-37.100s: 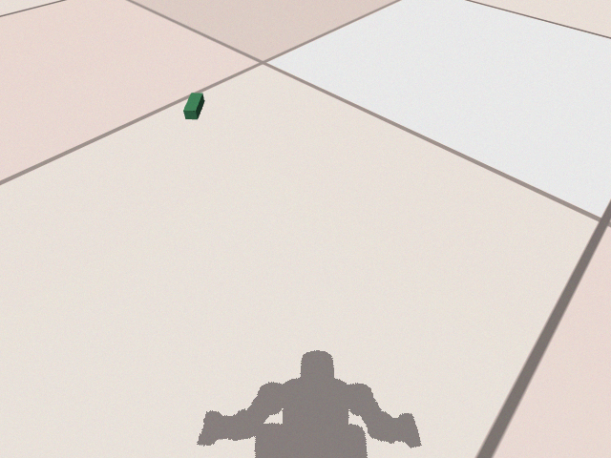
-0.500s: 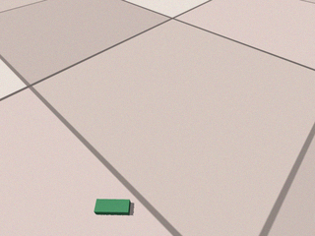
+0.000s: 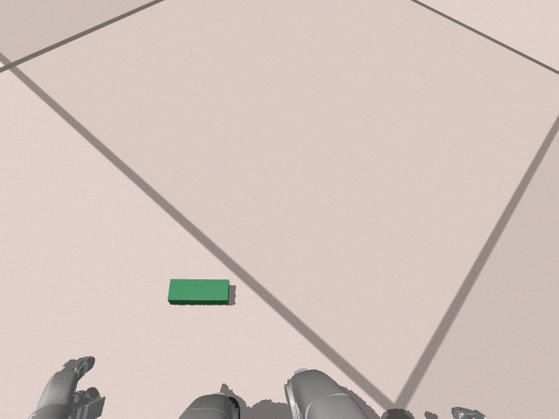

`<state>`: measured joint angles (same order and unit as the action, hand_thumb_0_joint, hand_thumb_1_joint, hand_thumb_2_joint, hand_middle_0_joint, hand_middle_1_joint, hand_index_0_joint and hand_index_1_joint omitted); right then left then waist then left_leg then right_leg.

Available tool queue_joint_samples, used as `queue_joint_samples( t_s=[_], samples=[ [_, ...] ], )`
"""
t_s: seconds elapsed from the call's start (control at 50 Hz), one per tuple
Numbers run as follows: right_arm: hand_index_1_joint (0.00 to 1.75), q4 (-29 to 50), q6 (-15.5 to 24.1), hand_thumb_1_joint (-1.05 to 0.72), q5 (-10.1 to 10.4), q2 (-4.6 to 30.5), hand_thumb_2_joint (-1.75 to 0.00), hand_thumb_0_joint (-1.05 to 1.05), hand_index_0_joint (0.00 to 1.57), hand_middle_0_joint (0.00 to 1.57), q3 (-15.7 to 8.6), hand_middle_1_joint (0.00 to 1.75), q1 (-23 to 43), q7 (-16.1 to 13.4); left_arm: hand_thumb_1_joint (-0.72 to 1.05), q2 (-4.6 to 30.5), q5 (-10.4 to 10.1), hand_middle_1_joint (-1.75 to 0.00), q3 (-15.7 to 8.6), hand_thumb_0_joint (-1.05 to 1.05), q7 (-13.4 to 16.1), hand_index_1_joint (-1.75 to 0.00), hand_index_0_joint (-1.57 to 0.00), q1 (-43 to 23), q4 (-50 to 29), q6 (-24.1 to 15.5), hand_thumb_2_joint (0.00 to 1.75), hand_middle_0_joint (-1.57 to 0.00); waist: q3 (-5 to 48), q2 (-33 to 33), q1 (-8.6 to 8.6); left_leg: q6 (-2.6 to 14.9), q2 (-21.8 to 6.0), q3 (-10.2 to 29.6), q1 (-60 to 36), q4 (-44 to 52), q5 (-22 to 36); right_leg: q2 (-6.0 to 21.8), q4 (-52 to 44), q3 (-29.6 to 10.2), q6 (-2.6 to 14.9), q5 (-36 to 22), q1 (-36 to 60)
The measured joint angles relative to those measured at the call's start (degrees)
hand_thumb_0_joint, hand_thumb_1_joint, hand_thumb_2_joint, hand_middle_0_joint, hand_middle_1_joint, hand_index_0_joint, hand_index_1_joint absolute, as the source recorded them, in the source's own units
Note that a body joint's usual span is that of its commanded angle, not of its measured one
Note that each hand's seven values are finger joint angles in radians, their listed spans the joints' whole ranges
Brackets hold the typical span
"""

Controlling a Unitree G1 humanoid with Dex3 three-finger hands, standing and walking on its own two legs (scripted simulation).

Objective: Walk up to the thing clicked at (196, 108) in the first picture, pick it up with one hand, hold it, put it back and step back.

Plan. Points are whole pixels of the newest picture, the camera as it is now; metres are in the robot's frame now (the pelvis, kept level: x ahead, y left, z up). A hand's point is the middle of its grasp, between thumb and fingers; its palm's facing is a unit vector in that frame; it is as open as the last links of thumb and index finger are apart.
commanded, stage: step back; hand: left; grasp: from above
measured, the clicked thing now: (199, 292) +0.48 +0.20 -0.74
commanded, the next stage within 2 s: none
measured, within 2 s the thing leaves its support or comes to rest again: neither
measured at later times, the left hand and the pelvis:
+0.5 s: hand out of the picture -0.05 +0.24 -0.13, palm faces -0.04 -0.90 -0.42, open 7.4 cm; pelvis -0.14 -0.03 +0.00, yaw -5 degrees
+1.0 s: hand out of the picture -0.20 +0.26 -0.16, palm faces +0.02 -0.93 -0.37, open 7.3 cm; pelvis -0.30 -0.01 +0.00, yaw -1 degrees
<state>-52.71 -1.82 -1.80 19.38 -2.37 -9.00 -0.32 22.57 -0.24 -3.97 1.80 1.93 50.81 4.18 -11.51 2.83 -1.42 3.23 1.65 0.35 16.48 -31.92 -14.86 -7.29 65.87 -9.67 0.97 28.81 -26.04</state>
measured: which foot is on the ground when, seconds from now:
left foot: down 0.00-0.36, up 0.38-0.74, down 0.76-1.00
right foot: up 0.00-0.30, down 0.32-0.76, up 0.78-1.00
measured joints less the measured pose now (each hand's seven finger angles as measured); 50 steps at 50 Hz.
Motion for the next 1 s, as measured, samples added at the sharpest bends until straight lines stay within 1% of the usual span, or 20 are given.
queue_joint_samples(
  t_s=[0.08,0.16,0.26,0.32,0.34,0.36,0.38,0.42,0.46,0.5,0.54,0.6,0.64,0.7,0.74,0.78,0.82,0.86,0.92,1.0],
  samples=[
    [0.30,2.0,0.6,-0.90,0.6,-0.5,-0.90,0.01,0.21,0.21,-0.2,0.30,1.2,-0.9,0.91,-0.3,0.5,-0.30,-0.2,0.00,-0.2,-0.30,-0.20,3.2,0.1,0.0,0.90,-0.20,0.0,-0.3,0.58,0.54,0.1,-2.2,0.4,0.6,1.2,1.1,-1.9,0.7,-1.56,-0.6,3.6],
    [0.30,3.9,1.0,-0.90,0.6,-0.6,-0.90,0.01,0.21,0.21,0.0,0.30,2.7,-1.1,0.91,-0.4,0.7,-0.30,-0.4,0.00,-0.3,-0.30,-0.20,5.1,0.1,0.1,0.90,-0.20,-0.6,-0.9,0.85,0.86,-0.2,-4.0,1.7,-0.7,2.0,2.7,-9.2,2.0,-2.04,0.7,7.0],
    [0.30,5.1,0.7,-0.90,0.5,0.2,-0.90,0.01,0.21,0.21,0.2,0.30,4.3,-0.7,0.91,-0.4,1.1,-0.30,-0.9,0.00,-1.1,-0.30,-0.20,6.4,-0.2,-0.3,0.90,-0.20,-0.7,-2.3,1.12,0.30,-1.5,-5.4,4.4,-2.9,3.4,4.6,-16.5,4.9,-1.16,0.1,9.4],
    [0.30,4.8,0.1,-0.90,0.5,1.1,-0.90,0.01,0.21,0.21,0.0,0.30,4.5,-0.3,0.91,-0.4,1.3,-0.30,-1.2,0.00,-1.8,-0.30,-0.20,7.8,-0.5,-0.9,0.90,-0.20,0.8,-3.1,1.65,-0.76,-2.4,-5.9,6.7,-4.4,4.4,5.9,-24.7,6.7,0.46,-4.6,12.3],
    [0.30,4.4,-0.3,-0.90,0.6,1.8,-0.90,0.01,0.21,0.21,-0.2,0.30,4.8,-0.2,0.91,-1.0,1.4,-0.30,-1.4,0.00,-1.9,-0.30,-0.20,8.2,-0.3,-1.1,0.90,-0.20,1.0,-4.5,1.65,-1.19,-3.4,-5.3,7.4,-5.2,4.6,5.0,-25.9,7.4,0.59,-5.3,12.7],
    [0.30,3.9,-0.6,-0.90,0.8,2.3,-0.90,0.01,0.21,0.21,-0.5,0.30,4.8,-0.2,0.91,-1.6,1.7,-0.30,-1.4,0.00,-2.1,-0.30,-0.20,8.8,-0.3,-1.2,0.90,-0.20,1.2,-5.8,1.32,-1.60,-3.6,-3.8,8.1,-6.6,2.1,4.3,-26.3,8.3,0.83,-5.9,12.7],
    [0.30,3.4,-0.9,-0.90,0.9,2.6,-0.90,0.01,0.21,0.21,-0.7,0.30,4.3,-0.4,0.91,-1.9,1.9,-0.30,-1.2,0.00,-2.3,-0.30,-0.20,9.5,-0.4,-1.2,0.90,-0.20,1.8,-6.0,1.14,-2.25,-2.2,-1.6,9.3,-9.4,-3.2,4.4,-26.3,8.8,1.12,-6.3,12.5],
    [0.30,2.5,-1.3,-0.90,1.1,2.6,-0.90,0.01,0.21,0.21,-0.9,0.30,2.9,-0.5,0.91,-1.9,2.3,-0.30,-1.1,0.00,-2.5,-0.30,-0.20,10.7,-1.0,-1.0,0.90,-0.20,2.9,-4.3,2.45,-3.12,1.9,1.5,11.4,-19.2,-10.6,5.9,-26.7,7.9,1.80,-7.4,11.8],
    [0.30,1.8,-1.2,-0.90,1.4,3.1,-0.90,0.01,0.21,0.21,-0.9,0.30,1.5,-0.3,0.91,-2.3,2.5,-0.30,-1.1,0.00,-2.1,-0.30,-0.20,11.5,-1.2,-1.0,0.90,-0.21,3.8,-3.4,3.27,-3.30,4.8,4.4,12.2,-27.8,-11.2,6.8,-29.3,7.2,1.76,-9.8,11.7],
    [0.30,1.7,-0.8,-0.90,1.6,3.8,-0.90,0.01,0.21,0.21,-0.9,0.30,-0.1,-0.5,0.91,-2.8,2.5,-0.30,-1.2,0.00,-1.9,-0.30,-0.20,11.2,-1.5,-0.7,0.90,-0.21,4.7,-3.6,2.73,-3.47,6.2,7.3,12.0,-32.7,-10.2,7.0,-32.1,8.0,1.46,-12.3,11.2],
    [0.30,1.7,-0.5,-0.90,1.7,4.6,-0.90,0.01,0.21,0.21,-0.8,0.30,-1.7,-0.8,0.91,-3.0,2.6,-0.30,-1.1,0.01,-1.7,-0.30,-0.20,10.3,-2.6,-0.8,0.90,-0.21,4.7,-3.9,2.43,-3.92,6.2,8.4,10.4,-34.1,-10.3,7.0,-33.5,9.0,1.59,-14.0,10.0],
    [0.30,1.2,-0.6,-0.90,1.5,5.2,-0.90,0.01,0.20,0.20,-0.7,0.30,-3.1,-1.1,0.91,-3.2,2.7,-0.30,-0.9,0.01,-1.3,-0.30,-0.20,8.4,-4.9,-1.5,0.90,-0.21,3.6,-4.3,1.92,-4.65,4.7,7.8,6.4,-29.6,-12.8,7.2,-33.8,10.6,1.76,-15.8,8.0],
    [0.30,1.0,-0.7,-0.90,1.3,5.2,-0.90,0.01,0.20,0.20,-0.7,0.30,-3.5,-1.3,0.90,-3.3,2.6,-0.30,-0.7,0.00,-1.0,-0.30,-0.20,6.8,-6.3,-1.8,0.90,-0.21,2.5,-4.2,1.67,-4.83,3.4,6.4,3.8,-24.8,-14.7,7.5,-33.2,11.8,1.73,-16.6,6.6],
    [0.30,1.1,-0.5,-0.90,1.1,4.4,-0.90,0.01,0.20,0.20,-0.5,0.30,-3.3,-1.1,0.90,-2.9,2.3,-0.30,-0.2,0.00,-0.8,-0.30,-0.20,4.9,-7.8,-1.8,0.90,-0.21,1.0,-3.4,1.42,-4.18,1.4,3.6,0.0,-15.8,-14.8,8.4,-31.7,13.1,1.36,-17.6,4.3],
    [0.30,1.5,0.0,-0.90,1.0,3.7,-0.90,0.01,0.20,0.20,-0.4,0.30,-3.2,-0.7,0.90,-2.3,1.9,-0.30,0.1,0.00,-1.0,-0.30,-0.20,4.1,-8.2,-1.3,0.90,-0.21,0.6,-2.6,1.00,-3.14,0.3,1.9,-3.1,-7.4,-10.0,9.0,-29.9,13.8,0.84,-18.0,2.5],
    [0.30,1.5,0.3,-0.90,0.5,2.1,-0.90,0.01,0.20,0.20,-0.4,0.30,-2.7,-0.5,0.91,-1.3,1.5,-0.30,0.1,0.00,-1.1,-0.30,-0.20,3.4,-7.7,-0.5,0.90,-0.21,-0.3,0.3,1.21,-1.95,1.8,0.4,-3.8,-5.1,-6.4,10.2,-27.4,12.1,0.40,-17.3,1.0],
    [0.30,1.9,0.3,-0.90,-0.2,1.3,-0.90,0.01,0.21,0.20,0.1,0.30,-2.7,0.1,0.91,-1.3,1.3,-0.30,-0.3,0.00,-0.9,-0.30,-0.20,3.9,-6.5,0.3,0.90,-0.21,0.3,0.6,1.18,-1.35,1.3,0.2,-2.9,-6.2,-6.4,7.0,-19.8,8.2,0.13,-5.9,-1.0],
    [0.30,2.1,0.3,-0.90,-0.6,0.9,-0.90,0.01,0.21,0.21,0.5,0.30,-2.8,0.2,0.91,-1.5,1.3,-0.30,-0.6,0.00,-0.8,-0.30,-0.20,4.9,-5.3,0.8,0.90,-0.21,1.5,-0.7,0.22,-1.17,-0.3,1.4,-2.1,-5.7,-5.3,2.7,-8.7,5.2,0.08,0.0,-2.4],
    [0.30,2.4,0.2,-0.90,-0.8,0.2,-0.90,0.01,0.21,0.21,0.8,0.30,-2.1,-0.1,0.91,-0.9,0.8,-0.30,-1.2,0.00,-1.0,-0.30,-0.20,6.7,-4.6,0.8,0.90,-0.21,3.3,-0.6,1.11,-1.58,-1.4,0.9,-1.3,-2.2,-2.0,-0.3,2.3,1.3,0.17,-1.1,-2.6],
    [0.30,4.3,0.9,-0.90,-0.2,0.3,-0.90,0.01,0.21,0.21,0.4,0.30,0.6,-0.6,0.91,0.1,1.1,-0.30,-1.9,0.00,-0.9,-0.30,-0.20,8.6,-4.1,0.2,0.90,-0.21,3.0,-0.7,2.54,-1.63,-2.6,-0.3,1.2,-1.0,0.9,0.6,4.2,0.5,-1.81,-1.3,1.1]
  ],
)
